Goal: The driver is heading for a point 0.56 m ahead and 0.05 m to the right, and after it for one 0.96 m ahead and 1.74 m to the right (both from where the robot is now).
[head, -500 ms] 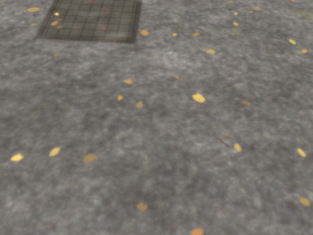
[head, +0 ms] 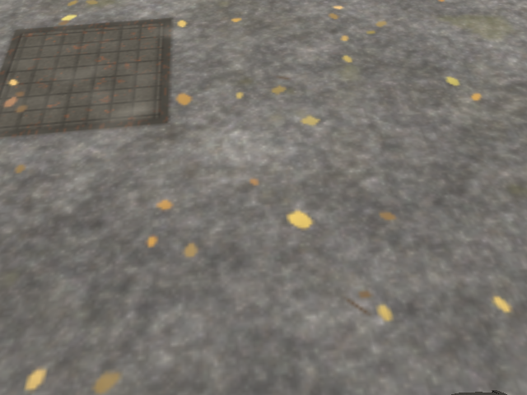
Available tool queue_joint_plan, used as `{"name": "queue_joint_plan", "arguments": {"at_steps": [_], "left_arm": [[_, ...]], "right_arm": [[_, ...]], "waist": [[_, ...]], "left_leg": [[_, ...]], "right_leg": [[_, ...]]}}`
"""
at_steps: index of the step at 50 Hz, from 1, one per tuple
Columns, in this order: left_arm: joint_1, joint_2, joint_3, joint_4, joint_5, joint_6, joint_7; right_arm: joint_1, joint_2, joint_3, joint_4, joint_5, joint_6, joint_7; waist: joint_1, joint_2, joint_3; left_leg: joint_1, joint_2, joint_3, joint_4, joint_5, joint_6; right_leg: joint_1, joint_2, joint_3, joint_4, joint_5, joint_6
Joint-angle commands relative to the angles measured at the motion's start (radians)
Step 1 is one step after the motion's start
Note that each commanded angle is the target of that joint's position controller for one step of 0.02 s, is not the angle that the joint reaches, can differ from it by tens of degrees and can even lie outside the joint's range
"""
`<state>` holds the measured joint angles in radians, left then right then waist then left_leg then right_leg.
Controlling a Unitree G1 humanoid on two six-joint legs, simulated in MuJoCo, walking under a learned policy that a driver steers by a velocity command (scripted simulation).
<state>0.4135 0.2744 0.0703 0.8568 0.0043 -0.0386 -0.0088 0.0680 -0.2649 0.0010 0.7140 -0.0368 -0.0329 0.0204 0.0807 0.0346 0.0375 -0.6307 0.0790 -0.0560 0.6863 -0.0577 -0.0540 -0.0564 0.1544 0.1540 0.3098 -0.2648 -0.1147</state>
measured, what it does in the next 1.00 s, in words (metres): walks ahead, turning right: left foot, then right foot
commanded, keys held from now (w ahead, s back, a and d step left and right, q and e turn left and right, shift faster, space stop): w+e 0.62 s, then e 0.06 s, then no key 0.02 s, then e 0.30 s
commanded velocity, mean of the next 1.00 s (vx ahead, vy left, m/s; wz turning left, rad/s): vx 0.40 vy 0.00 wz -0.58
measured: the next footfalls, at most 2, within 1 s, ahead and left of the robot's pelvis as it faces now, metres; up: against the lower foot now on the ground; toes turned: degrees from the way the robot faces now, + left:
left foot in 0.10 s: +0.24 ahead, +0.13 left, +0.00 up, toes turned -7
right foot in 0.62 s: +0.44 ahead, -0.16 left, +0.00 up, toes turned -27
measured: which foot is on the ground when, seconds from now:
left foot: up 0.00-0.08, down 0.10-0.62, up 0.64-1.00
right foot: down 0.00-0.12, up 0.14-0.60, down 0.62-1.00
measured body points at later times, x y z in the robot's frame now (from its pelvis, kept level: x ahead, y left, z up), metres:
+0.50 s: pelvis +0.26 +0.02 +0.00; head +0.29 +0.01 +0.45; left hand +0.52 +0.19 -0.10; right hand +0.17 -0.25 -0.12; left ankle +0.20 +0.13 -0.74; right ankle +0.36 -0.15 -0.69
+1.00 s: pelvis +0.44 -0.10 +0.00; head +0.47 -0.14 +0.45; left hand +0.64 +0.11 -0.11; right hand +0.42 -0.40 -0.12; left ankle +0.62 -0.02 -0.68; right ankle +0.41 -0.14 -0.74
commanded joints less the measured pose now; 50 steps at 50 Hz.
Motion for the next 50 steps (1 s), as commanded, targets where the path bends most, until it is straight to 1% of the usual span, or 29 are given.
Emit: {"name": "queue_joint_plan", "arguments": {"at_steps": [1,3,4,5,6,7,8,9,10,11,13,15,21,23,26,28,30,31,32,33,34,35,36,37,38,39,41,43,50], "left_arm": [[0.055,0.173,0.043,-0.046,0.011,-0.006,0.013],[-0.001,0.189,0.047,-0.065,0.015,-0.007,0.019],[-0.029,0.197,0.048,-0.073,0.014,-0.011,0.016],[-0.042,0.184,0.043,-0.075,0.004,-0.018,0.008],[-0.037,0.111,0.021,-0.105,-0.008,-0.03,0.001],[0.069,0.056,0.009,-0.135,-0.026,-0.025,0.001],[0.061,0.134,0.015,-0.098,0.011,-0.007,0.011],[-0.007,0.142,0.019,-0.094,0.019,-0.001,0.003],[-0.046,0.121,0.016,-0.1,0.019,0.002,-0.006],[-0.065,0.111,0.016,-0.104,0.027,0.011,-0.015],[-0.066,0.096,0.012,-0.108,0.034,0.031,-0.031],[-0.112,0.084,0.008,-0.131,0.031,0.041,-0.042],[-0.306,0.048,-0.014,-0.202,0.029,0.039,-0.065],[-0.374,0.034,-0.024,-0.226,0.028,0.034,-0.074],[-0.438,0.041,-0.027,-0.254,0.034,0.034,-0.08],[-0.439,0.051,-0.023,-0.261,0.04,0.035,-0.074],[-0.335,0.075,-0.009,-0.237,0.047,0.031,-0.06],[-0.186,0.095,0.006,-0.191,0.053,0.021,-0.049],[-0.017,0.165,0.033,-0.143,0.064,0.016,-0.03],[-0.062,0.29,0.061,-0.167,0.045,0.021,-0.014],[-0.007,0.279,0.065,-0.184,0.006,0.027,-0.006],[-0.058,0.24,0.054,-0.163,0.003,0.026,0.006],[-0.097,0.179,0.038,-0.155,-0.003,0.021,0.01],[-0.143,0.147,0.029,-0.157,-0.006,0.019,0.012],[-0.182,0.121,0.019,-0.164,-0.01,0.019,0.013],[-0.188,0.116,0.015,-0.165,-0.01,0.016,0.01],[-0.17,0.146,0.024,-0.153,-0.003,0.008,0.005],[-0.147,0.16,0.029,-0.146,0.001,0.008,0.006],[-0.049,0.163,0.033,-0.122,0.003,0.034,0.022]], "right_arm": [[-0.125,-0.086,-0.016,-0.107,0.008,-0.027,-0.002],[-0.044,-0.115,-0.026,-0.09,0.01,-0.035,-0.007],[0.049,-0.136,-0.036,-0.061,0.011,-0.041,-0.015],[0.172,-0.169,-0.05,-0.03,0.002,-0.054,-0.027],[0.335,-0.245,-0.069,-0.024,-0.02,-0.06,-0.046],[0.316,-0.318,-0.089,-0.028,-0.024,-0.042,-0.049],[0.265,-0.236,-0.082,-0.03,-0.009,-0.029,-0.044],[0.215,-0.15,-0.062,-0.042,-0.001,-0.028,-0.04],[0.183,-0.112,-0.052,-0.036,-0.002,-0.03,-0.035],[0.185,-0.102,-0.049,-0.026,-0.001,-0.035,-0.037],[0.209,-0.101,-0.05,-0.002,0.01,-0.051,-0.032],[0.232,-0.107,-0.056,0.015,0.019,-0.067,-0.025],[0.273,-0.113,-0.066,0.058,0.018,-0.066,-0.021],[0.288,-0.124,-0.07,0.071,0.018,-0.065,-0.022],[0.328,-0.148,-0.078,0.096,0.018,-0.056,-0.029],[0.346,-0.167,-0.082,0.111,0.016,-0.043,-0.034],[0.355,-0.199,-0.088,0.122,0.015,-0.027,-0.04],[0.346,-0.205,-0.087,0.117,0.02,-0.018,-0.042],[0.346,-0.182,-0.079,0.089,0.017,-0.018,-0.041],[0.386,-0.061,-0.055,0.011,0.022,-0.021,-0.02],[0.276,-0.152,-0.073,-0.003,0.011,-0.021,-0.025],[0.234,-0.127,-0.066,-0.013,0.034,-0.024,-0.027],[0.237,-0.111,-0.056,-0.002,0.033,-0.03,-0.033],[0.241,-0.11,-0.058,0.007,0.019,-0.02,-0.035],[0.272,-0.113,-0.058,0.013,0.003,-0.001,-0.033],[0.288,-0.111,-0.061,0.018,-0.004,0.017,-0.03],[0.291,-0.094,-0.059,0.015,0.0,0.039,-0.028],[0.253,-0.083,-0.057,0.002,0.003,0.046,-0.03],[0.077,-0.1,-0.056,-0.052,0.012,0.059,-0.039]], "waist": [[0.01,-0.104,-0.015],[-0.043,-0.118,-0.029],[-0.087,-0.113,-0.065],[-0.153,-0.057,-0.131],[-0.211,0.061,-0.283],[-0.139,0.284,-0.346],[-0.113,0.134,-0.237],[-0.114,0.023,-0.125],[-0.102,-0.002,-0.065],[-0.095,0.038,-0.041],[-0.081,0.086,-0.036],[-0.077,0.076,-0.034],[-0.1,0.057,0.015],[-0.116,0.059,0.03],[-0.131,0.055,0.047],[-0.123,0.059,0.035],[-0.072,0.071,-0.042],[-0.003,0.042,-0.128],[0.063,-0.053,-0.237],[-0.026,-0.311,-0.313],[0.05,-0.133,-0.366],[0.01,-0.092,-0.241],[-0.028,-0.051,-0.145],[-0.068,-0.038,-0.097],[-0.104,-0.053,-0.089],[-0.118,-0.06,-0.098],[-0.129,-0.051,-0.115],[-0.118,-0.056,-0.119],[-0.051,-0.1,-0.092]], "left_leg": [[0.051,-0.063,0.034,-0.078,-0.006,0.014],[0.202,-0.084,0.022,-0.154,-0.073,0.04],[0.339,-0.109,0.031,-0.188,-0.106,0.058],[0.528,-0.071,0.003,-0.251,-0.091,0.089],[0.757,0.162,-0.224,-0.287,-0.306,0.144],[0.915,0.373,-0.661,-0.403,-0.396,0.248],[0.814,0.356,-0.681,-0.403,-0.491,0.257],[0.695,0.306,-0.523,-0.416,-0.444,0.237],[0.61,0.255,-0.382,-0.441,-0.3,0.219],[0.565,0.216,-0.279,-0.458,-0.195,0.201],[0.526,0.178,-0.156,-0.476,-0.031,0.191],[0.534,0.183,-0.087,-0.497,0.063,0.203],[0.557,0.155,0.111,-0.533,0.161,0.198],[0.556,0.153,0.161,-0.531,0.169,0.186],[0.618,0.18,0.203,-0.503,0.233,0.169],[0.676,0.191,0.24,-0.419,0.438,0.155],[0.708,0.193,0.278,-0.197,0.733,0.145],[0.644,0.178,0.302,0.012,0.706,0.13],[0.446,0.149,0.307,0.315,0.414,0.093],[0.004,-0.049,0.273,0.677,-0.521,0.024],[-0.063,-0.068,0.064,0.761,-0.507,0.022],[-0.087,-0.013,0.042,0.739,-0.391,0.029],[-0.044,0.01,0.047,0.651,-0.345,0.031],[-0.001,0.028,0.039,0.587,-0.336,0.028],[0.061,0.031,0.035,0.548,-0.331,0.018],[0.101,0.025,0.037,0.513,-0.326,0.011],[0.114,0.005,0.05,0.46,-0.295,-0.002],[0.095,-0.004,0.052,0.409,-0.246,-0.005],[0.013,-0.032,0.015,0.24,-0.165,0.002]], "right_leg": [[0.016,-0.258,0.212,0.012,0.49,-0.093],[-0.018,-0.265,0.242,0.068,0.515,-0.059],[-0.049,-0.245,0.243,0.146,0.572,-0.04],[-0.107,-0.184,0.195,0.317,0.554,-0.014],[-0.217,-0.124,0.102,0.589,0.316,0.012],[-0.506,0.02,-0.018,0.803,-0.305,0.037],[-0.597,-0.085,-0.028,0.904,-0.257,0.03],[-0.591,-0.12,-0.036,0.904,-0.161,0.034],[-0.571,-0.149,-0.049,0.871,-0.104,0.045],[-0.555,-0.172,-0.062,0.846,-0.084,0.054],[-0.53,-0.183,-0.081,0.839,-0.056,0.069],[-0.569,-0.193,-0.086,0.832,-0.013,0.077],[-0.638,-0.215,-0.14,0.612,0.185,0.095],[-0.59,-0.214,-0.178,0.488,0.234,0.081],[-0.548,-0.201,-0.233,0.378,0.183,0.045],[-0.497,-0.163,-0.269,0.329,0.095,0.01],[-0.35,-0.086,-0.298,0.293,-0.006,-0.037],[-0.159,-0.05,-0.291,0.223,0.021,-0.068],[0.097,-0.167,-0.11,0.174,-0.029,-0.112],[0.378,-0.491,0.416,0.125,0.175,-0.251],[0.379,-0.517,0.528,0.069,0.461,-0.283],[0.282,-0.498,0.315,0.092,0.73,-0.268],[0.145,-0.441,0.211,0.089,0.857,-0.23],[0.052,-0.381,0.143,0.071,0.849,-0.187],[-0.026,-0.343,0.103,0.047,0.851,-0.17],[-0.067,-0.328,0.083,0.038,0.873,-0.159],[-0.098,-0.302,0.059,0.035,0.933,-0.158],[-0.107,-0.286,0.058,0.034,0.922,-0.146],[-0.015,-0.28,0.163,0.069,0.787,-0.098]]}}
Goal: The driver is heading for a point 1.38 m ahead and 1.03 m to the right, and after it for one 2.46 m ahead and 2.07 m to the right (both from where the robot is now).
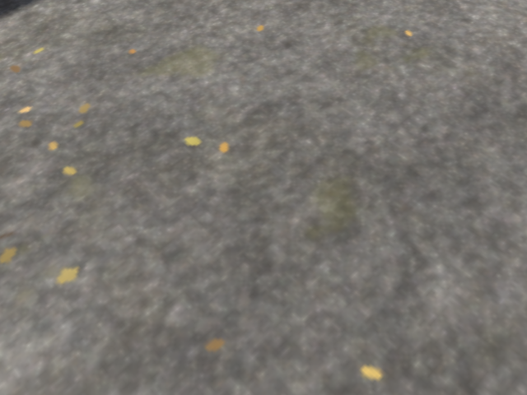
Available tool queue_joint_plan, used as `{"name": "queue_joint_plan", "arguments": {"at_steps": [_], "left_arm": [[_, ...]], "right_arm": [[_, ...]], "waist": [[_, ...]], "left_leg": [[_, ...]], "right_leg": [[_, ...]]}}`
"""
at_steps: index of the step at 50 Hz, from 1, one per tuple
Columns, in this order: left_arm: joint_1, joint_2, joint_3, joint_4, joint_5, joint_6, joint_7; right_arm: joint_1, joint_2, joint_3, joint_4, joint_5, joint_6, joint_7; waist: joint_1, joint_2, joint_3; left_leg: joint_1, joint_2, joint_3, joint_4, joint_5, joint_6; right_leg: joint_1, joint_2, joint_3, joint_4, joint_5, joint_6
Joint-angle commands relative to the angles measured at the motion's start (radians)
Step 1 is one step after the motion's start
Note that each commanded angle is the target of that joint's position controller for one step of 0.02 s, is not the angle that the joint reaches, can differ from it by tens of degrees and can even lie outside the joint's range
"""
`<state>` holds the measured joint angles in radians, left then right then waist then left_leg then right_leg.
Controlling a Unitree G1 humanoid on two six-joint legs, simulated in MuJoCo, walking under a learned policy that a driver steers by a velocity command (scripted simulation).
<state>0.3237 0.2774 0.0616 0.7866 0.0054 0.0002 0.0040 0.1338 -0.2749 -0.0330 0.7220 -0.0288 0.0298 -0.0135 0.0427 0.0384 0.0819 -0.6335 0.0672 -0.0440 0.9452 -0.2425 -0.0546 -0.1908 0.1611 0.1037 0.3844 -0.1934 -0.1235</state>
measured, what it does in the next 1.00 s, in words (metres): steps on the spot, turning right: left foot, then right foot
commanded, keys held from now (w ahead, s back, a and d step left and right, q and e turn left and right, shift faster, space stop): e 1.00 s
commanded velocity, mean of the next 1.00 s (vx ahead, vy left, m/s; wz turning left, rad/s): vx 0.03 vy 0.00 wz -0.60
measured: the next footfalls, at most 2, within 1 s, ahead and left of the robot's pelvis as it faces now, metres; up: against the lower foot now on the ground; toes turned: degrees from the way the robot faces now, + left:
left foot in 0.22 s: +0.16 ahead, +0.12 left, +0.00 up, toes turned -13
right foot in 0.68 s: +0.04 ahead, -0.07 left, +0.00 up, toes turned -25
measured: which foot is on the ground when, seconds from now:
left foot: up 0.00-0.20, down 0.22-0.68, up 0.70-1.00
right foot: down 0.00-0.22, up 0.24-0.66, down 0.68-1.00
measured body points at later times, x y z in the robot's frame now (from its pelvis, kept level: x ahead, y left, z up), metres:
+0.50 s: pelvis +0.06 +0.05 +0.00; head +0.11 +0.06 +0.45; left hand +0.26 +0.29 -0.12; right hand +0.09 -0.25 -0.09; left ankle +0.12 +0.13 -0.74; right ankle -0.01 -0.07 -0.67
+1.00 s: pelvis +0.03 +0.01 +0.00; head +0.04 -0.03 +0.45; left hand +0.28 +0.18 -0.09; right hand -0.03 -0.29 -0.12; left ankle +0.12 +0.13 -0.68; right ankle +0.01 -0.06 -0.74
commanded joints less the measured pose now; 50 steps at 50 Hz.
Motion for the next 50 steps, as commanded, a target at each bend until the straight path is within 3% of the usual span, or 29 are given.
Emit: {"name": "queue_joint_plan", "arguments": {"at_steps": [1,7,9,10,11,12,13,14,15,16,18,20,25,30,32,33,34,35,36,37,38,39,40,41,43,50], "left_arm": [[0.051,0.162,0.043,-0.05,0.004,-0.001,0.012],[0.042,0.183,0.053,-0.058,0.015,0.022,0.016],[-0.014,0.188,0.054,-0.071,0.008,0.025,0.015],[-0.063,0.186,0.052,-0.083,-0.005,0.023,0.014],[-0.073,0.156,0.043,-0.103,-0.018,0.017,0.014],[0.012,0.076,0.024,-0.118,-0.021,0.015,0.015],[0.069,0.164,0.047,-0.095,0.015,0.032,0.023],[0.058,0.183,0.055,-0.073,0.031,0.042,0.022],[0.022,0.177,0.057,-0.061,0.029,0.051,0.012],[0.006,0.168,0.056,-0.061,0.017,0.06,0.0],[-0.008,0.153,0.048,-0.065,0.002,0.069,-0.022],[-0.039,0.143,0.043,-0.077,-0.005,0.071,-0.03],[-0.122,0.118,0.025,-0.109,0.004,0.082,-0.042],[-0.154,0.108,0.01,-0.134,-0.004,0.077,-0.05],[-0.125,0.104,0.009,-0.13,-0.002,0.066,-0.049],[-0.093,0.108,0.011,-0.117,0.006,0.057,-0.041],[-0.078,0.15,0.021,-0.114,0.019,0.045,-0.029],[-0.096,0.29,0.046,-0.151,0.016,0.037,-0.019],[-0.01,0.323,0.068,-0.131,0.017,0.037,-0.02],[-0.037,0.266,0.053,-0.116,0.014,0.038,-0.017],[-0.105,0.215,0.039,-0.119,0.006,0.04,-0.013],[-0.161,0.191,0.033,-0.131,0.006,0.042,-0.008],[-0.167,0.173,0.027,-0.135,0.001,0.04,-0.001],[-0.149,0.163,0.023,-0.131,-0.003,0.037,-0.002],[-0.114,0.174,0.029,-0.12,-0.005,0.031,-0.006],[-0.038,0.196,0.043,-0.099,0.008,0.031,-0.005]], "right_arm": [[-0.006,-0.093,-0.022,-0.065,0.006,-0.004,-0.007],[-0.039,-0.11,-0.015,-0.087,0.026,-0.021,-0.019],[0.011,-0.116,-0.016,-0.08,0.03,-0.03,-0.025],[0.064,-0.119,-0.017,-0.068,0.022,-0.038,-0.031],[0.122,-0.162,-0.027,-0.061,0.01,-0.047,-0.042],[0.08,-0.25,-0.039,-0.088,0.011,-0.041,-0.051],[0.137,-0.227,-0.039,-0.071,0.032,-0.022,-0.039],[0.13,-0.173,-0.026,-0.075,0.032,-0.016,-0.032],[0.081,-0.127,-0.014,-0.083,0.03,-0.014,-0.031],[0.03,-0.115,-0.009,-0.095,0.019,-0.009,-0.033],[0.016,-0.133,-0.016,-0.093,0.005,-0.012,-0.036],[0.045,-0.138,-0.021,-0.084,0.004,-0.017,-0.032],[0.088,-0.162,-0.036,-0.062,0.001,-0.019,-0.022],[0.082,-0.199,-0.053,-0.052,-0.004,-0.011,-0.001],[0.074,-0.212,-0.059,-0.047,0.006,-0.003,0.002],[0.077,-0.206,-0.059,-0.042,0.013,0.0,0.003],[0.125,-0.18,-0.056,-0.031,0.011,0.004,0.009],[0.148,-0.08,-0.03,-0.085,-0.001,0.015,0.014],[0.032,-0.136,-0.038,-0.111,0.002,0.034,-0.01],[0.027,-0.138,-0.042,-0.105,0.017,0.042,-0.014],[0.048,-0.141,-0.044,-0.087,0.026,0.038,-0.011],[0.067,-0.152,-0.05,-0.07,0.018,0.03,-0.009],[0.09,-0.16,-0.054,-0.054,0.003,0.027,-0.004],[0.098,-0.158,-0.055,-0.048,0.0,0.027,0.001],[0.088,-0.141,-0.053,-0.052,0.007,0.03,0.005],[0.018,-0.128,-0.048,-0.074,0.01,0.033,-0.006]], "waist": [[-0.006,-0.106,-0.129],[0.003,-0.13,-0.103],[-0.033,-0.143,-0.097],[-0.075,-0.134,-0.101],[-0.093,-0.053,-0.149],[-0.028,0.184,-0.188],[-0.037,0.206,-0.247],[-0.026,0.092,-0.192],[-0.02,0.038,-0.133],[-0.004,0.049,-0.106],[-0.01,0.117,-0.102],[-0.027,0.114,-0.121],[-0.058,0.122,-0.117],[-0.066,0.157,-0.121],[-0.041,0.138,-0.127],[-0.02,0.099,-0.128],[-0.017,-0.053,-0.111],[-0.057,-0.352,-0.097],[0.041,-0.251,-0.086],[-0.002,-0.194,-0.05],[-0.036,-0.172,-0.019],[-0.058,-0.181,-0.031],[-0.056,-0.199,-0.055],[-0.055,-0.179,-0.089],[-0.047,-0.137,-0.114],[-0.008,-0.151,-0.098]], "left_leg": [[0.012,-0.027,-0.002,-0.041,0.009,0.006],[0.112,-0.086,-0.028,-0.218,-0.094,0.041],[0.247,-0.104,-0.03,-0.375,-0.071,0.055],[0.376,-0.095,-0.039,-0.52,0.03,0.066],[0.548,0.03,-0.127,-0.606,0.174,0.099],[0.699,0.301,-0.389,-0.608,0.581,0.201],[0.659,0.394,-0.493,-0.566,0.81,0.334],[0.616,0.36,-0.408,-0.567,0.789,0.341],[0.551,0.283,-0.289,-0.582,0.682,0.307],[0.518,0.217,-0.202,-0.602,0.552,0.262],[0.505,0.155,-0.102,-0.606,0.554,0.242],[0.53,0.162,-0.068,-0.607,0.553,0.253],[0.54,0.213,-0.039,-0.626,0.394,0.274],[0.471,0.23,0.023,-0.591,0.324,0.247],[0.445,0.23,0.054,-0.525,0.301,0.211],[0.394,0.216,0.089,-0.457,0.248,0.165],[0.298,0.163,0.154,-0.304,0.089,0.093],[0.04,0.001,0.227,-0.054,-0.385,0.003],[0.05,-0.044,0.064,0.069,-0.406,0.008],[0.048,-0.025,0.023,0.117,-0.328,0.015],[0.057,-0.016,0.01,0.106,-0.233,0.022],[0.063,-0.017,0.011,0.09,-0.172,0.026],[0.071,-0.028,0.024,0.117,-0.141,0.022],[0.081,-0.036,0.02,0.136,-0.129,0.018],[0.069,-0.041,0.012,0.125,-0.119,0.011],[0.052,-0.064,-0.014,-0.035,-0.154,0.01]], "right_leg": [[0.137,-0.291,0.232,0.006,0.717,-0.091],[0.172,-0.291,0.352,0.094,0.757,-0.091],[0.124,-0.256,0.387,0.117,0.661,-0.05],[0.06,-0.213,0.382,0.157,0.578,-0.007],[-0.034,-0.16,0.324,0.271,0.403,0.046],[-0.218,-0.006,0.126,0.488,-0.2,0.103],[-0.262,0.039,0.019,0.661,-0.535,0.116],[-0.281,-0.015,0.023,0.781,-0.476,0.127],[-0.282,-0.044,0.02,0.815,-0.394,0.14],[-0.28,-0.064,0.011,0.811,-0.333,0.153],[-0.279,-0.063,-0.021,0.814,-0.265,0.177],[-0.284,-0.066,-0.039,0.782,-0.248,0.186],[-0.265,-0.12,-0.076,0.601,-0.249,0.173],[-0.106,-0.136,-0.147,0.364,-0.259,0.131],[-0.022,-0.127,-0.168,0.209,-0.182,0.107],[0.057,-0.116,-0.161,0.085,-0.098,0.091],[0.119,-0.189,0.001,-0.07,-0.056,0.07],[0.172,-0.504,0.444,-0.136,0.152,-0.029],[0.043,-0.539,0.438,-0.104,0.322,-0.151],[0.029,-0.473,0.349,-0.092,0.308,-0.152],[0.003,-0.399,0.269,-0.101,0.245,-0.115],[0.025,-0.336,0.227,-0.099,0.207,-0.079],[0.049,-0.312,0.206,-0.085,0.29,-0.079],[0.074,-0.306,0.203,-0.075,0.348,-0.081],[0.111,-0.309,0.22,-0.067,0.361,-0.086],[0.134,-0.311,0.356,-0.066,0.215,-0.112]]}}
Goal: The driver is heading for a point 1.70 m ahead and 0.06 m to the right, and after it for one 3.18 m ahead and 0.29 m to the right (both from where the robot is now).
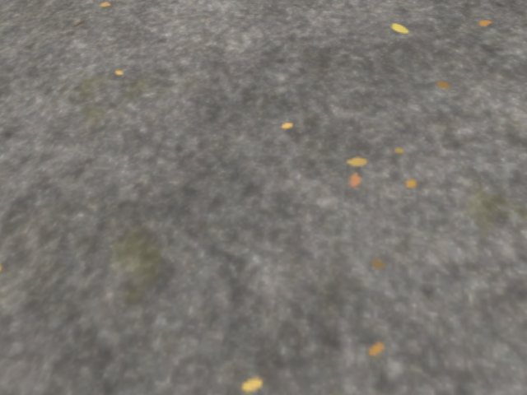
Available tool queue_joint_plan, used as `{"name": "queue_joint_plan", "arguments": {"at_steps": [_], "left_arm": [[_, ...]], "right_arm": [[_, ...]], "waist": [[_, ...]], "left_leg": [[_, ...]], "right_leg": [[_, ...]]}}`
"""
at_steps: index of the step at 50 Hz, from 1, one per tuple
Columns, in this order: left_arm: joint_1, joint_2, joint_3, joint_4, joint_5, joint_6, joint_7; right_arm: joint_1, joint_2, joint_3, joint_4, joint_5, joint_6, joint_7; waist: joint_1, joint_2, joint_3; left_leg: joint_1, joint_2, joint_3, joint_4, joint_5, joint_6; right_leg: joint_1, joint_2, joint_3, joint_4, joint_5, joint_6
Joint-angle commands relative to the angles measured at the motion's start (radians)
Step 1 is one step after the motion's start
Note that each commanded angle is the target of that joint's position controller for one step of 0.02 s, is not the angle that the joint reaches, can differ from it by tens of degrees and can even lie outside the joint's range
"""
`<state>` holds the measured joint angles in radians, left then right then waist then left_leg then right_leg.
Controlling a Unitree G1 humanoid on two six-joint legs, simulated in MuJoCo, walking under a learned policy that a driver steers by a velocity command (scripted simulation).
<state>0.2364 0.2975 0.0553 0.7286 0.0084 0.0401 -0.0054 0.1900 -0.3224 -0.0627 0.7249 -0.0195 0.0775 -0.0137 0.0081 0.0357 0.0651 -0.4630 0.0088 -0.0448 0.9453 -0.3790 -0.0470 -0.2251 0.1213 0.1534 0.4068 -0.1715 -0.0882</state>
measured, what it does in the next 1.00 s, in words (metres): steps on the spot: left foot, then right foot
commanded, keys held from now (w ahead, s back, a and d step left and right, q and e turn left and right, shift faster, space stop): e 0.40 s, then no key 0.26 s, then q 0.34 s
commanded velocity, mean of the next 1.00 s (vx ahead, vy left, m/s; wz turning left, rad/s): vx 0.00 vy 0.00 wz -0.27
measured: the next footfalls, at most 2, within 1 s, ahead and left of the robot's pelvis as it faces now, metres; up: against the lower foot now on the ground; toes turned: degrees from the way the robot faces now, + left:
left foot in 0.26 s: +0.06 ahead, +0.12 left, +0.00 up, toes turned -15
right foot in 0.70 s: -0.02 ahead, -0.08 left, +0.00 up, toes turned -16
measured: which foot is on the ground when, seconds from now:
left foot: up 0.00-0.24, down 0.26-0.70, up 0.72-1.00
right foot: down 0.00-0.26, up 0.28-0.68, down 0.70-1.00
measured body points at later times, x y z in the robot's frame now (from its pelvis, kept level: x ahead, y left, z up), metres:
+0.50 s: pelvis +0.00 +0.04 +0.00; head +0.04 +0.06 +0.45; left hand +0.17 +0.30 -0.14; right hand +0.05 -0.26 -0.09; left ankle +0.02 +0.13 -0.75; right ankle -0.07 -0.08 -0.67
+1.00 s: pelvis -0.03 +0.02 +0.00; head -0.01 +0.01 +0.45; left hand +0.16 +0.24 -0.12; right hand -0.04 -0.26 -0.14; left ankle -0.04 +0.14 -0.70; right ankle -0.06 -0.07 -0.75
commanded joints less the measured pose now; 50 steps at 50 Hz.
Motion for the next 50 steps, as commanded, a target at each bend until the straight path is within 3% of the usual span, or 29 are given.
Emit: {"name": "queue_joint_plan", "arguments": {"at_steps": [1,8,11,12,13,14,15,16,17,18,20,24,30,32,33,34,35,36,37,39,40,41,43,47,50], "left_arm": [[0.054,0.18,0.051,-0.039,0.007,-0.009,0.004],[0.026,0.191,0.061,-0.031,0.011,-0.004,-0.003],[-0.027,0.183,0.062,-0.028,0.002,0.001,-0.004],[-0.042,0.168,0.057,-0.028,-0.009,0.001,0.001],[0.009,0.105,0.043,-0.03,-0.014,-0.003,0.003],[0.066,0.093,0.043,-0.03,-0.007,-0.005,0.011],[0.025,0.176,0.062,-0.026,0.027,-0.001,0.013],[0.021,0.183,0.069,-0.015,0.026,0.003,0.007],[0.038,0.17,0.068,0.006,0.023,0.01,-0.003],[0.061,0.162,0.067,0.018,0.017,0.018,-0.015],[0.058,0.149,0.06,0.025,0.007,0.024,-0.029],[-0.023,0.109,0.04,0.007,0.005,0.028,-0.025],[-0.053,0.07,0.006,0.016,-0.006,0.029,-0.013],[-0.026,0.063,-0.002,0.032,-0.008,0.023,-0.006],[0.006,0.056,-0.007,0.048,-0.003,0.015,-0.001],[0.008,0.063,-0.012,0.055,0.012,0.004,0.007],[0.018,0.111,-0.013,0.054,0.035,-0.01,0.015],[-0.052,0.136,-0.018,0.062,0.019,-0.016,0.027],[-0.088,0.081,-0.03,0.065,0.017,-0.025,0.029],[-0.119,0.092,-0.033,0.077,0.021,-0.032,0.041],[-0.103,0.107,-0.03,0.087,0.012,-0.034,0.05],[-0.083,0.121,-0.023,0.097,0.006,-0.031,0.054],[-0.06,0.117,-0.016,0.101,0.001,-0.022,0.054],[-0.091,0.09,-0.012,0.095,0.013,-0.014,0.057],[-0.097,0.1,-0.003,0.096,0.017,-0.019,0.053]], "right_arm": [[-0.044,-0.079,-0.018,-0.08,0.003,-0.017,-0.007],[-0.045,-0.078,-0.006,-0.093,0.018,-0.037,-0.018],[0.031,-0.071,-0.001,-0.073,0.021,-0.049,-0.031],[0.064,-0.079,-0.003,-0.062,0.014,-0.057,-0.04],[0.042,-0.151,-0.015,-0.071,0.002,-0.061,-0.05],[-0.039,-0.22,-0.022,-0.116,0.005,-0.057,-0.045],[-0.016,-0.209,-0.026,-0.098,-0.005,-0.049,-0.036],[-0.048,-0.136,-0.006,-0.102,0.0,-0.05,-0.028],[-0.09,-0.098,0.004,-0.107,0.003,-0.052,-0.024],[-0.111,-0.089,0.007,-0.114,0.0,-0.052,-0.027],[-0.079,-0.086,0.008,-0.109,-0.001,-0.056,-0.03],[0.046,-0.104,-0.003,-0.055,0.001,-0.067,-0.026],[0.038,-0.125,-0.009,-0.019,-0.006,-0.066,0.0],[0.042,-0.132,-0.011,0.001,-0.002,-0.058,0.007],[0.034,-0.129,-0.009,0.01,0.005,-0.054,0.009],[0.06,-0.1,0.002,0.026,0.007,-0.055,0.012],[0.11,-0.019,0.026,0.016,0.006,-0.062,0.021],[0.11,0.03,0.044,0.014,0.019,-0.057,0.015],[0.084,-0.03,0.031,0.038,0.016,-0.044,0.008],[0.049,-0.069,0.015,0.044,0.022,-0.041,0.01],[0.056,-0.082,0.006,0.051,0.017,-0.039,0.012],[0.081,-0.08,0.003,0.063,0.013,-0.039,0.011],[0.106,-0.069,-0.003,0.08,0.013,-0.032,0.007],[0.077,-0.043,-0.008,0.07,0.009,-0.014,0.014],[0.052,-0.024,-0.004,0.051,0.011,-0.009,0.027]], "waist": [[0.029,-0.145,-0.084],[0.014,-0.151,-0.107],[-0.037,-0.151,-0.103],[-0.059,-0.127,-0.098],[-0.021,0.042,-0.112],[0.008,0.166,-0.101],[-0.008,0.119,-0.068],[0.016,0.069,-0.034],[0.033,0.058,-0.006],[0.044,0.088,-0.019],[0.023,0.095,-0.03],[-0.039,0.098,-0.056],[-0.042,0.154,-0.089],[-0.023,0.157,-0.094],[0.003,0.136,-0.093],[0.008,0.084,-0.099],[-0.018,-0.099,-0.158],[-0.04,-0.23,-0.102],[-0.026,-0.169,-0.083],[-0.021,-0.178,-0.046],[-0.015,-0.197,-0.049],[-0.011,-0.199,-0.065],[-0.002,-0.15,-0.075],[-0.004,-0.156,-0.036],[0.002,-0.168,-0.054]], "left_leg": [[-0.107,-0.011,-0.017,-0.054,-0.024,0.006],[0.067,-0.067,-0.036,-0.22,-0.048,0.041],[0.253,-0.082,-0.033,-0.463,0.043,0.058],[0.359,-0.051,-0.044,-0.61,0.131,0.066],[0.447,0.142,-0.226,-0.713,0.066,0.107],[0.433,0.359,-0.473,-0.758,0.076,0.202],[0.289,0.389,-0.447,-0.732,0.155,0.282],[0.24,0.331,-0.362,-0.724,0.2,0.277],[0.211,0.26,-0.253,-0.713,0.228,0.25],[0.238,0.213,-0.185,-0.701,0.261,0.23],[0.302,0.195,-0.114,-0.673,0.403,0.236],[0.445,0.226,-0.111,-0.621,0.566,0.267],[0.382,0.226,-0.073,-0.567,0.659,0.269],[0.361,0.222,-0.072,-0.527,0.706,0.254],[0.322,0.209,-0.056,-0.493,0.687,0.222],[0.237,0.19,-0.054,-0.474,0.588,0.165],[0.125,0.129,-0.002,-0.38,0.298,0.102],[0.177,0.037,0.052,-0.434,-0.073,0.073],[0.234,0.052,0.017,-0.375,-0.11,0.07],[0.17,0.01,0.021,-0.333,-0.066,0.071],[0.139,-0.001,0.023,-0.275,-0.069,0.068],[0.107,-0.014,0.028,-0.189,-0.102,0.061],[0.056,-0.024,0.027,-0.008,-0.157,0.043],[0.017,-0.003,0.044,0.017,-0.126,0.024],[0.066,0.003,0.069,-0.09,-0.112,0.032]], "right_leg": [[0.163,-0.271,0.323,-0.083,0.194,-0.15],[0.092,-0.238,0.425,-0.045,0.283,-0.128],[0.011,-0.186,0.441,-0.02,0.223,-0.063],[-0.061,-0.142,0.412,0.015,0.109,-0.014],[-0.166,-0.046,0.287,0.165,-0.192,0.051],[-0.3,0.111,0.062,0.374,-0.392,0.083],[-0.279,0.034,0.022,0.55,-0.388,0.093],[-0.255,0.01,0.027,0.631,-0.334,0.094],[-0.247,0.003,0.014,0.695,-0.276,0.1],[-0.256,0.001,-0.005,0.748,-0.238,0.111],[-0.292,-0.01,-0.043,0.773,-0.23,0.134],[-0.321,-0.017,-0.043,0.647,-0.262,0.149],[-0.093,-0.043,-0.135,0.312,-0.309,0.114],[-0.007,-0.047,-0.161,0.147,-0.228,0.094],[0.077,-0.053,-0.169,-0.016,-0.097,0.079],[0.203,-0.102,-0.102,-0.174,0.061,0.062],[0.356,-0.318,0.131,-0.224,0.134,0.032],[0.149,-0.443,0.181,-0.157,0.366,-0.079],[0.119,-0.403,0.122,-0.133,0.323,-0.107],[0.151,-0.347,0.052,-0.109,0.365,-0.085],[0.175,-0.344,0.031,-0.09,0.463,-0.085],[0.206,-0.349,0.012,-0.065,0.567,-0.101],[0.206,-0.381,-0.006,-0.056,0.616,-0.14],[0.154,-0.373,-0.051,-0.087,0.391,-0.143],[0.144,-0.382,-0.073,-0.069,0.352,-0.14]]}}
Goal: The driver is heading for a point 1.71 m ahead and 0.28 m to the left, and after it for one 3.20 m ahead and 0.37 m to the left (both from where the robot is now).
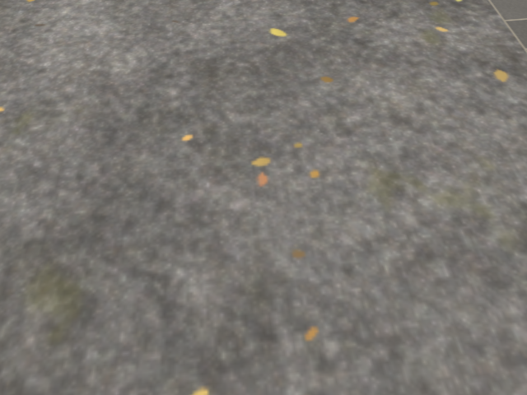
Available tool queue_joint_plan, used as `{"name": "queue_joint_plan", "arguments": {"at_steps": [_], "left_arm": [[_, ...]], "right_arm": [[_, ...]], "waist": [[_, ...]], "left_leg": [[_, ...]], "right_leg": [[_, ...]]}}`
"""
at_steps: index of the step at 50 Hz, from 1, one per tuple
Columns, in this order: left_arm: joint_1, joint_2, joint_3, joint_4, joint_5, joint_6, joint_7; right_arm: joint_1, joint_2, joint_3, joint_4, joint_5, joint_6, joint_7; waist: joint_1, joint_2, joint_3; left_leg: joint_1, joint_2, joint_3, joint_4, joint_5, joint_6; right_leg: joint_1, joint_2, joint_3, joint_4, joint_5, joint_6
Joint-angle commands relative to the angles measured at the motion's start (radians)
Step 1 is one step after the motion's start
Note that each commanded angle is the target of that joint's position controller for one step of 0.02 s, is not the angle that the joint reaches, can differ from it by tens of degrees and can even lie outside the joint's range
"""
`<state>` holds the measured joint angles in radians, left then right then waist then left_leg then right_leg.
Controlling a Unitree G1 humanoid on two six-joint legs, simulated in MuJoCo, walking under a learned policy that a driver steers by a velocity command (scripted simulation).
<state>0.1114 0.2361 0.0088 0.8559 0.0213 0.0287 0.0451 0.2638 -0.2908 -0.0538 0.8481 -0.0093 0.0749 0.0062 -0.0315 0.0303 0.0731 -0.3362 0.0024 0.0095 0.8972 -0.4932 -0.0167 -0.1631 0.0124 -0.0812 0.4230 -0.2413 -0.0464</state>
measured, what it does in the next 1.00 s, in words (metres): walks ahead, turning left: left foot, then right foot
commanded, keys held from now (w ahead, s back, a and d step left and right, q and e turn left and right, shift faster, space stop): q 0.44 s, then w+q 0.14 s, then w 0.28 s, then w+e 0.14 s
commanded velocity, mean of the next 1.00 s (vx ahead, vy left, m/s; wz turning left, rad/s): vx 0.17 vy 0.00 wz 0.39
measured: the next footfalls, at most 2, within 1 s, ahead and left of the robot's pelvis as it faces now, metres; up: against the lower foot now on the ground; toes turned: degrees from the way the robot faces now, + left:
left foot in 0.14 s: +0.01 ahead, +0.11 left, +0.00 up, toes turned +7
right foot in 0.74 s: +0.12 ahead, -0.04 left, +0.00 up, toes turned +28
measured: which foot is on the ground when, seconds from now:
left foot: up 0.00-0.12, down 0.14-0.74, up 0.76-1.00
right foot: down 0.00-0.14, up 0.16-0.72, down 0.74-1.00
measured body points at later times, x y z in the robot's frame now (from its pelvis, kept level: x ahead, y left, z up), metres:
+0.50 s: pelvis -0.02 +0.05 +0.00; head +0.01 +0.08 +0.45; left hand +0.01 +0.35 -0.13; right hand +0.15 -0.21 -0.10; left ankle -0.03 +0.10 -0.74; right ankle +0.03 -0.11 -0.68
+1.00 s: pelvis +0.13 +0.06 +0.01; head +0.16 +0.04 +0.45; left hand +0.00 +0.29 -0.12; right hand +0.37 -0.12 -0.12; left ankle +0.13 +0.21 -0.68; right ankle +0.09 -0.06 -0.74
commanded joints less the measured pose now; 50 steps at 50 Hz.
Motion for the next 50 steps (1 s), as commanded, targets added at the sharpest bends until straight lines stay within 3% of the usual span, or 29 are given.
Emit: {"name": "queue_joint_plan", "arguments": {"at_steps": [1,4,6,7,8,9,10,11,12,14,16,22,24,26,29,33,35,36,37,38,39,40,41,42,45,47,50], "left_arm": [[0.024,0.169,0.048,-0.032,0.006,-0.01,-0.001],[0.008,0.195,0.062,-0.038,0.009,-0.011,-0.011],[-0.012,0.203,0.07,-0.04,0.002,-0.004,-0.013],[0.028,0.181,0.069,-0.033,0.006,0.001,-0.017],[0.022,0.101,0.048,-0.09,0.009,0.009,-0.018],[-0.056,0.129,0.048,-0.106,0.017,0.021,-0.006],[-0.04,0.144,0.053,-0.096,0.003,0.025,-0.009],[-0.017,0.156,0.057,-0.077,-0.008,0.018,-0.016],[0.0,0.165,0.062,-0.066,-0.003,0.011,-0.02],[0.039,0.167,0.064,-0.047,0.012,0.011,-0.032],[0.038,0.154,0.062,-0.054,0.006,0.014,-0.035],[-0.005,0.157,0.06,-0.08,0.002,0.018,-0.024],[-0.015,0.163,0.059,-0.089,0.009,0.011,-0.029],[-0.043,0.167,0.058,-0.102,0.014,0.0,-0.035],[-0.069,0.163,0.051,-0.12,0.012,-0.025,-0.04],[-0.036,0.149,0.039,-0.123,0.003,-0.055,-0.043],[0.063,0.122,0.031,-0.096,-0.003,-0.068,-0.036],[0.127,0.124,0.033,-0.078,0.001,-0.077,-0.026],[0.202,0.189,0.045,-0.066,0.015,-0.088,-0.012],[0.274,0.295,0.065,-0.067,0.022,-0.089,-0.008],[0.26,0.323,0.084,-0.032,0.024,-0.085,-0.016],[0.216,0.247,0.069,-0.045,0.01,-0.09,-0.026],[0.177,0.195,0.057,-0.051,0.002,-0.097,-0.034],[0.165,0.172,0.05,-0.053,0.001,-0.104,-0.037],[0.244,0.142,0.043,-0.008,-0.01,-0.121,-0.047],[0.302,0.133,0.044,0.02,-0.017,-0.123,-0.05],[0.363,0.139,0.049,0.054,-0.014,-0.117,-0.043]], "right_arm": [[-0.023,-0.055,-0.013,-0.078,0.002,-0.006,0.01],[-0.008,-0.063,-0.018,-0.091,0.008,-0.007,0.017],[0.046,-0.058,-0.019,-0.079,0.004,-0.02,0.02],[0.056,-0.107,-0.03,-0.08,-0.011,-0.035,0.014],[0.055,-0.272,-0.065,-0.113,-0.014,-0.049,0.008],[0.123,-0.278,-0.073,-0.09,-0.012,-0.046,0.005],[0.079,-0.225,-0.062,-0.094,-0.008,-0.041,-0.002],[-0.001,-0.179,-0.05,-0.111,0.001,-0.035,-0.006],[-0.056,-0.157,-0.044,-0.129,0.004,-0.032,-0.009],[-0.051,-0.137,-0.038,-0.137,0.009,-0.035,-0.008],[-0.012,-0.15,-0.044,-0.129,0.012,-0.042,-0.005],[0.039,-0.17,-0.052,-0.124,0.001,-0.04,-0.014],[0.059,-0.174,-0.055,-0.123,-0.004,-0.04,-0.013],[0.059,-0.176,-0.056,-0.124,-0.013,-0.041,-0.009],[0.065,-0.185,-0.061,-0.12,-0.019,-0.053,-0.003],[0.059,-0.167,-0.056,-0.107,-0.025,-0.073,0.005],[0.015,-0.152,-0.05,-0.108,-0.022,-0.075,0.005],[0.007,-0.127,-0.043,-0.107,-0.019,-0.079,0.001],[0.005,-0.065,-0.024,-0.119,-0.011,-0.092,0.0],[0.001,-0.014,-0.007,-0.145,-0.001,-0.106,0.003],[-0.012,-0.1,-0.023,-0.145,-0.022,-0.109,-0.003],[-0.021,-0.123,-0.028,-0.129,-0.029,-0.113,0.004],[-0.01,-0.115,-0.025,-0.111,-0.028,-0.117,0.018],[0.0,-0.11,-0.024,-0.098,-0.031,-0.118,0.028],[-0.06,-0.084,-0.012,-0.112,-0.051,-0.114,0.045],[-0.153,-0.061,0.001,-0.144,-0.048,-0.112,0.046],[-0.271,-0.022,0.024,-0.186,-0.038,-0.113,0.05]], "waist": [[0.041,-0.169,-0.073],[0.026,-0.183,-0.099],[-0.019,-0.136,-0.106],[-0.02,0.016,-0.089],[0.004,0.303,-0.066],[-0.053,0.207,-0.072],[-0.012,0.116,-0.037],[0.023,0.065,-0.008],[0.041,0.072,-0.014],[0.037,0.074,-0.072],[0.026,0.05,-0.09],[-0.008,0.084,-0.076],[-0.019,0.083,-0.098],[-0.028,0.097,-0.07],[-0.033,0.084,-0.05],[-0.014,0.084,-0.053],[0.054,0.058,-0.042],[0.092,0.02,-0.041],[0.118,-0.118,-0.061],[0.13,-0.242,-0.113],[0.095,-0.162,-0.01],[0.068,-0.094,0.049],[0.047,-0.095,0.06],[0.036,-0.124,0.038],[0.045,-0.146,-0.005],[0.068,-0.135,0.003],[0.095,-0.138,0.016]], "left_leg": [[-0.034,0.009,0.025,-0.076,0.007,0.009],[0.045,0.004,0.048,-0.189,0.04,0.038],[0.174,-0.019,0.066,-0.399,0.206,0.065],[0.235,0.047,-0.093,-0.561,0.27,0.088],[0.289,0.357,-0.535,-0.636,0.564,0.193],[0.217,0.385,-0.563,-0.648,0.619,0.299],[0.186,0.33,-0.471,-0.638,0.537,0.303],[0.164,0.255,-0.39,-0.639,0.456,0.264],[0.184,0.203,-0.349,-0.634,0.442,0.229],[0.231,0.166,-0.308,-0.611,0.572,0.224],[0.269,0.165,-0.315,-0.597,0.615,0.224],[0.301,0.153,-0.405,-0.588,0.532,0.231],[0.291,0.141,-0.464,-0.63,0.244,0.252],[0.26,0.135,-0.53,-0.673,0.014,0.27],[0.235,0.13,-0.583,-0.674,-0.036,0.282],[0.152,0.115,-0.584,-0.649,-0.014,0.265],[0.002,0.067,-0.545,-0.607,-0.035,0.221],[-0.104,0.023,-0.505,-0.544,-0.067,0.183],[-0.239,-0.054,-0.39,-0.348,-0.115,0.13],[-0.354,-0.186,-0.209,-0.081,-0.106,0.093],[-0.432,-0.132,-0.192,0.042,-0.045,0.096],[-0.439,-0.085,-0.209,0.089,0.042,0.095],[-0.419,-0.062,-0.195,0.089,0.116,0.082],[-0.388,-0.049,-0.169,0.09,0.17,0.068],[-0.383,0.001,-0.059,0.115,0.261,0.036],[-0.412,0.027,-0.005,0.061,0.282,0.008],[-0.363,0.016,0.035,-0.106,0.319,-0.016]], "right_leg": [[0.074,-0.281,0.157,-0.074,0.429,-0.18],[0.044,-0.299,0.146,-0.026,0.408,-0.155],[-0.036,-0.266,0.089,0.073,0.261,-0.086],[-0.136,-0.198,0.019,0.234,0.064,-0.016],[-0.403,-0.003,-0.062,0.467,-0.363,0.068],[-0.403,0.014,0.09,0.61,-0.408,0.06],[-0.408,-0.014,0.123,0.669,-0.323,0.055],[-0.4,-0.033,0.135,0.656,-0.221,0.052],[-0.401,-0.035,0.133,0.64,-0.163,0.053],[-0.38,-0.02,0.121,0.672,-0.11,0.07],[-0.397,-0.016,0.126,0.661,-0.096,0.083],[-0.436,-0.007,0.144,0.521,-0.112,0.102],[-0.42,-0.005,0.146,0.474,-0.124,0.102],[-0.422,-0.001,0.149,0.424,-0.135,0.098],[-0.396,0.011,0.157,0.344,-0.148,0.082],[-0.244,0.025,0.133,0.214,-0.148,0.04],[-0.01,0.031,0.106,0.029,-0.055,0.009],[0.143,0.018,0.12,-0.058,-0.015,-0.001],[0.282,-0.139,0.31,-0.151,-0.184,-0.026],[0.332,-0.365,0.701,-0.293,-0.52,-0.106],[0.214,-0.407,0.81,-0.308,-0.599,-0.176],[0.17,-0.357,0.723,-0.294,-0.552,-0.172],[0.15,-0.289,0.605,-0.295,-0.435,-0.14],[0.149,-0.239,0.512,-0.299,-0.311,-0.116],[0.167,-0.182,0.386,-0.289,0.024,-0.132],[0.176,-0.173,0.364,-0.282,0.188,-0.156],[0.15,-0.148,0.331,-0.258,0.347,-0.156]]}}
Keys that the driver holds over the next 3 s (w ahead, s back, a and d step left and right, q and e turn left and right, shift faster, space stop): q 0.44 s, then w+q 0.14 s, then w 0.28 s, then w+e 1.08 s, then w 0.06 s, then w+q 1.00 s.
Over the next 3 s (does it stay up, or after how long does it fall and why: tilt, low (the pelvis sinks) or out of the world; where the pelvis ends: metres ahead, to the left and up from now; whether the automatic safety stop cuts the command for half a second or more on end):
stays up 1.18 0.14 0.00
